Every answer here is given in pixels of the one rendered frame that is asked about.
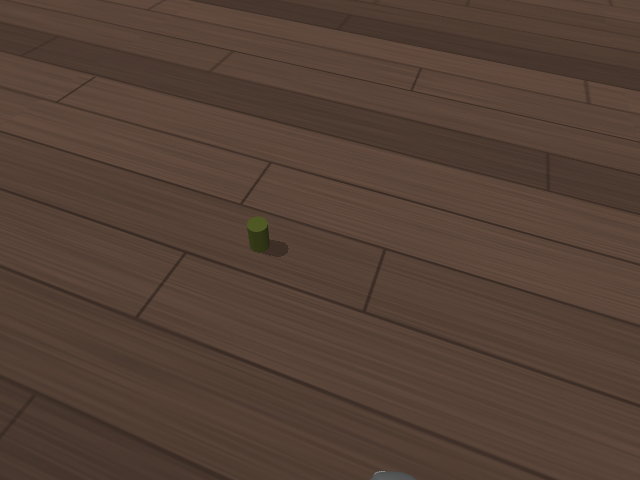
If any can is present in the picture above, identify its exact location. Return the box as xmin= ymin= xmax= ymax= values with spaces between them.
xmin=247 ymin=217 xmax=270 ymax=253

